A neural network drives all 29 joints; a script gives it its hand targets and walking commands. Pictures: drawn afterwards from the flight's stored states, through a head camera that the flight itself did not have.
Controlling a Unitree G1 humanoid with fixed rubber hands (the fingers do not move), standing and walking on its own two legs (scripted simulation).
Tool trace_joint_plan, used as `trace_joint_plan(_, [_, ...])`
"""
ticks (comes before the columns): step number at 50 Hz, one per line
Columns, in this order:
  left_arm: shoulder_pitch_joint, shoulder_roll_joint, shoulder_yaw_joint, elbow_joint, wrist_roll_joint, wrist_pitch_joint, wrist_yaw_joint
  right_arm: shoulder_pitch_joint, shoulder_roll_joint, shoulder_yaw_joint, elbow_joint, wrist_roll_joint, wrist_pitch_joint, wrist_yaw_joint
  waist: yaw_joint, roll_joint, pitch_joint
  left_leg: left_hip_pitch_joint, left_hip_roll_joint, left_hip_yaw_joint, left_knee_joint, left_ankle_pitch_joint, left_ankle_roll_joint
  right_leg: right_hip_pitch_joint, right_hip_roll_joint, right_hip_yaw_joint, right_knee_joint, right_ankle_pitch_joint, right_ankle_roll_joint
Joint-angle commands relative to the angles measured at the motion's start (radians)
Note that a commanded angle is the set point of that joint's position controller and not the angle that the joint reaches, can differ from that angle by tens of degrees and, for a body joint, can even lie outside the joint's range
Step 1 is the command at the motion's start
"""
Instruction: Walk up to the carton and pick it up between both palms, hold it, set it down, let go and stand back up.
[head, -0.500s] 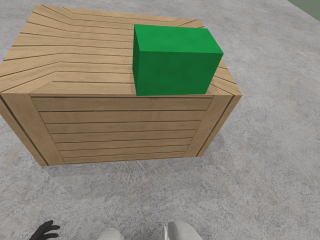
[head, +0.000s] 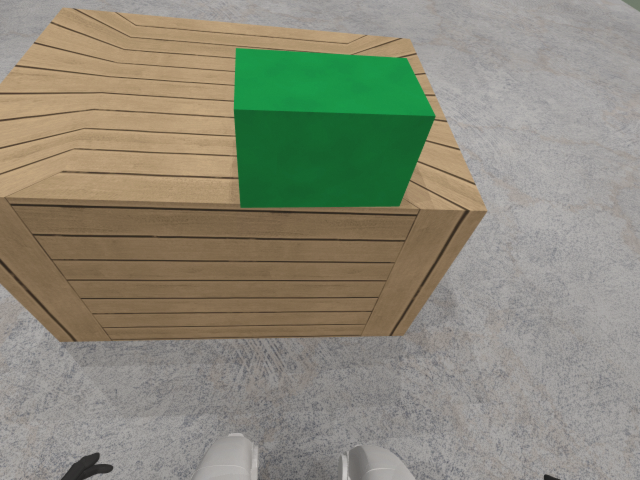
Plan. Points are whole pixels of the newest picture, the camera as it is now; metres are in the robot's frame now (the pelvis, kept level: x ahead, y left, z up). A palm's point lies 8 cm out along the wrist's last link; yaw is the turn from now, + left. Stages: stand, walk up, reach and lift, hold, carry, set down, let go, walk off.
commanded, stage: walk up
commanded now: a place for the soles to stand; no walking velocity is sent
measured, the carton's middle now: (323, 133) +0.68 -0.01 +0.03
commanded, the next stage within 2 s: none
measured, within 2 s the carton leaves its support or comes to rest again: neither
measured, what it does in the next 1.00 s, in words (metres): steps to the right: right foot, then left foot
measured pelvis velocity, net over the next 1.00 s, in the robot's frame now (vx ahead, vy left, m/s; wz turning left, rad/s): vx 0.10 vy -0.13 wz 0.10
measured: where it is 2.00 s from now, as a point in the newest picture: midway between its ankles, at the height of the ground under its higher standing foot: (309, 449)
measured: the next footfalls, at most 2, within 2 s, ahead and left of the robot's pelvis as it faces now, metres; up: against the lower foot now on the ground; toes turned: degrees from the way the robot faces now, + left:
right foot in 0.32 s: +0.18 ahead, -0.24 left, +0.00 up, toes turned +0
left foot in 0.70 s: +0.19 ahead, +0.01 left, +0.00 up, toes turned +5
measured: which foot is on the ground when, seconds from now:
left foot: down 0.00-0.32, up 0.34-0.68, down 0.70-1.00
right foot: up 0.00-0.30, down 0.32-1.00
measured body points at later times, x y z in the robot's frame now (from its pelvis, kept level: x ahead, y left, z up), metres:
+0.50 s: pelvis +0.09 -0.13 +0.00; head +0.11 -0.12 +0.45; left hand +0.19 +0.18 -0.11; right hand +0.16 -0.46 -0.10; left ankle +0.09 +0.02 -0.61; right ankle +0.14 -0.23 -0.67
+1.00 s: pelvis +0.10 -0.13 +0.00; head +0.14 -0.11 +0.45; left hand +0.18 +0.19 -0.11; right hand +0.21 -0.45 -0.09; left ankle +0.15 +0.01 -0.67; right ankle +0.14 -0.24 -0.67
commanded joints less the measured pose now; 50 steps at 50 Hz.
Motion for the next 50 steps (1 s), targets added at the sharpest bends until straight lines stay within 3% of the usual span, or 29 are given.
trace_joint_plan(1, [-0.169,0.257,0.082,-0.165,0.063,-0.010,0.011,0.231,-0.449,-0.147,-0.002,0.006,-0.029,-0.039,-0.078,0.081,0.039,0.446,0.444,-0.994,-0.756,-0.023,0.239,-0.554,0.008,0.196,0.328,-0.009,-0.022])
trace_joint_plan(3, [-0.088,0.229,0.087,-0.124,0.045,-0.013,0.011,0.209,-0.369,-0.125,0.011,-0.019,-0.031,-0.053,-0.034,0.091,-0.078,0.546,0.344,-0.676,-0.494,0.497,0.209,-0.498,-0.030,0.185,0.303,0.027,-0.021])
trace_joint_plan(5, [-0.088,0.222,0.089,-0.138,0.042,-0.016,0.008,0.181,-0.337,-0.100,0.000,-0.007,-0.033,-0.051,-0.040,0.189,-0.099,0.511,0.313,-0.532,-0.408,0.695,0.252,-0.460,-0.055,0.157,0.242,0.012,-0.010])
trace_joint_plan(7, [-0.098,0.219,0.092,-0.151,0.046,-0.009,0.006,0.176,-0.338,-0.107,-0.006,-0.010,-0.030,-0.056,-0.046,0.159,-0.081,0.470,0.323,-0.511,-0.395,0.738,0.262,-0.454,-0.064,0.142,0.222,0.025,-0.001])
trace_joint_plan(10, [-0.145,0.218,0.094,-0.176,0.035,-0.015,-0.001,0.097,-0.394,-0.114,-0.039,-0.008,-0.034,-0.065,-0.033,0.234,-0.059,0.309,0.345,-0.446,-0.411,0.644,0.244,-0.339,-0.096,0.138,0.069,0.078,-0.016])
trace_joint_plan(13, [-0.039,0.230,0.109,-0.136,0.024,-0.026,-0.005,-0.021,-0.399,-0.113,-0.050,-0.007,-0.031,-0.059,0.050,0.257,-0.092,0.176,0.295,-0.324,-0.342,0.573,0.182,-0.093,-0.074,0.071,-0.150,0.162,-0.044])
trace_joint_plan(14, [0.071,0.228,0.121,-0.092,0.023,-0.032,-0.004,-0.084,-0.385,-0.102,-0.056,-0.010,-0.024,-0.053,0.132,0.218,-0.110,0.032,0.230,-0.208,-0.220,0.559,0.137,0.128,-0.046,0.047,-0.278,0.236,-0.049])
trace_joint_plan(15, [0.259,0.271,0.151,-0.026,0.027,-0.041,0.007,-0.057,-0.313,-0.079,-0.050,-0.018,-0.016,-0.046,0.210,0.018,-0.180,-0.098,0.143,-0.092,0.099,0.554,0.079,0.376,0.005,0.081,-0.365,0.158,-0.035])
trace_joint_plan(16, [0.324,0.355,0.172,-0.014,0.037,-0.043,0.022,-0.029,-0.169,-0.035,-0.071,-0.018,-0.008,-0.038,0.236,-0.297,-0.130,-0.306,-0.037,-0.014,0.378,0.130,0.022,0.344,-0.174,0.415,-0.559,0.090,-0.047])
trace_joint_plan(17, [0.218,0.400,0.171,-0.039,0.020,-0.044,0.026,-0.051,-0.220,-0.053,-0.083,-0.009,0.013,-0.044,0.169,-0.271,-0.127,-0.355,-0.082,-0.104,0.425,-0.107,0.027,0.290,-0.306,0.776,-0.793,-0.117,-0.138])
trace_joint_plan(18, [0.119,0.398,0.169,-0.060,0.000,-0.040,0.026,-0.081,-0.261,-0.068,-0.081,-0.013,0.025,-0.047,0.118,-0.164,-0.070,-0.334,-0.059,-0.128,0.482,-0.111,0.029,0.224,-0.345,0.908,-0.927,-0.282,-0.120])
trace_joint_plan(20, [0.028,0.352,0.147,-0.044,0.016,-0.048,0.037,-0.042,-0.276,-0.070,-0.036,-0.011,0.030,-0.031,0.055,-0.033,0.009,-0.353,0.008,-0.091,0.437,0.029,0.024,0.199,-0.306,0.715,-0.836,-0.288,-0.088])
trace_joint_plan(22, [0.023,0.281,0.114,-0.016,0.021,-0.061,0.044,0.012,-0.275,-0.078,0.005,-0.012,0.032,-0.011,0.050,-0.062,0.026,-0.310,0.042,-0.098,0.359,0.103,0.028,0.173,-0.257,0.557,-0.747,-0.165,-0.085])
trace_joint_plan(26, [0.020,0.295,0.100,-0.003,0.015,-0.089,0.067,-0.029,-0.259,-0.072,-0.019,-0.007,0.046,0.005,0.046,0.025,0.030,-0.216,0.045,-0.162,0.205,0.084,0.011,0.128,-0.327,0.502,-0.687,0.092,-0.130])
trace_joint_plan(30, [0.015,0.294,0.090,-0.010,0.015,-0.091,0.070,-0.045,-0.262,-0.075,-0.023,-0.004,0.047,0.000,0.052,-0.077,-0.011,-0.144,0.051,-0.112,0.057,-0.016,0.015,0.159,-0.338,0.397,-0.578,0.450,-0.154])
trace_joint_plan(32, [-0.021,0.274,0.080,-0.009,0.015,-0.089,0.070,-0.029,-0.254,-0.073,-0.013,-0.003,0.040,0.002,0.035,-0.111,-0.063,-0.096,0.044,-0.096,-0.035,-0.028,0.030,0.181,-0.345,0.371,-0.511,0.596,-0.189])
trace_joint_plan(34, [-0.103,0.254,0.067,-0.029,0.000,-0.076,0.065,0.053,-0.220,-0.071,0.011,-0.006,0.025,0.004,-0.027,-0.063,-0.107,0.142,0.020,-0.054,-0.274,0.172,0.052,0.064,-0.267,0.212,-0.377,0.616,-0.159])
trace_joint_plan(35, [-0.116,0.236,0.051,-0.037,-0.005,-0.067,0.059,0.101,-0.268,-0.081,0.030,-0.016,0.017,0.000,-0.051,0.020,-0.149,0.240,0.015,-0.115,-0.320,0.392,0.075,0.024,-0.192,0.114,-0.228,0.567,-0.110])
trace_joint_plan(36, [-0.144,0.193,0.045,-0.063,-0.014,-0.063,0.061,0.113,-0.318,-0.092,0.021,-0.022,0.011,-0.007,-0.062,0.208,-0.195,0.300,0.150,-0.401,-0.393,0.588,0.151,-0.069,-0.078,0.030,-0.043,0.458,-0.041])
trace_joint_plan(37, [-0.169,0.167,0.043,-0.069,-0.015,-0.053,0.071,0.069,-0.346,-0.094,0.009,-0.018,0.014,-0.005,-0.068,0.257,-0.158,0.264,0.223,-0.624,-0.465,0.635,0.257,-0.119,0.000,0.055,0.005,0.201,-0.015])
trace_joint_plan(38, [-0.158,0.178,0.040,-0.053,-0.012,-0.044,0.073,0.036,-0.343,-0.091,0.004,-0.012,0.017,-0.008,-0.038,0.217,-0.105,0.241,0.249,-0.686,-0.475,0.631,0.284,-0.138,0.002,0.076,-0.030,-0.057,-0.018])
trace_joint_plan(40, [-0.118,0.178,0.042,-0.024,-0.012,-0.048,0.067,-0.042,-0.333,-0.077,-0.024,-0.017,0.026,-0.011,0.001,0.216,-0.087,0.138,0.203,-0.567,-0.414,0.595,0.272,-0.034,-0.005,0.086,-0.116,0.046,-0.029])
trace_joint_plan(42, [-0.015,0.220,0.048,0.004,0.006,-0.064,0.066,-0.106,-0.282,-0.058,-0.045,-0.015,0.032,-0.008,0.044,0.173,-0.142,0.019,0.157,-0.454,-0.319,0.526,0.198,0.132,-0.035,0.154,-0.245,0.241,-0.071])
trace_joint_plan(43, [-0.020,0.244,0.053,0.023,0.014,-0.071,0.065,-0.138,-0.237,-0.047,-0.039,-0.005,0.033,-0.003,0.055,0.096,-0.087,-0.087,0.079,-0.299,-0.242,0.462,0.114,0.196,-0.086,0.205,-0.376,0.263,-0.091])
trace_joint_plan(44, [-0.004,0.278,0.067,0.023,0.016,-0.079,0.068,-0.142,-0.223,-0.043,-0.038,-0.001,0.038,-0.003,0.056,0.038,-0.096,-0.122,0.007,-0.160,-0.088,0.385,0.070,0.211,-0.192,0.374,-0.477,0.259,-0.143])
trace_joint_plan(45, [-0.035,0.311,0.073,0.020,0.015,-0.077,0.067,-0.137,-0.230,-0.054,-0.040,0.001,0.044,-0.007,0.034,0.011,-0.061,-0.070,-0.009,-0.055,-0.040,0.271,0.048,0.125,-0.281,0.430,-0.529,0.281,-0.194])
trace_joint_plan(47, [-0.092,0.319,0.077,0.006,0.011,-0.075,0.066,-0.067,-0.236,-0.057,-0.003,0.004,0.045,0.002,0.003,0.014,-0.078,0.033,-0.001,-0.065,-0.086,0.153,0.042,0.065,-0.286,0.405,-0.490,0.255,-0.233])
trace_joint_plan(48, [-0.121,0.301,0.069,0.008,0.010,-0.069,0.066,-0.063,-0.232,-0.055,0.001,0.000,0.041,0.008,-0.012,-0.002,-0.040,0.097,0.011,-0.063,-0.158,0.207,0.046,-0.019,-0.238,0.341,-0.478,0.205,-0.194])
trace_joint_plan(50, [-0.138,0.240,0.051,0.000,0.007,-0.060,0.064,-0.016,-0.268,-0.068,0.005,-0.006,0.027,0.011,-0.033,0.099,-0.089,0.188,0.069,-0.240,-0.316,0.311,0.094,-0.049,-0.106,0.175,-0.353,0.199,-0.081])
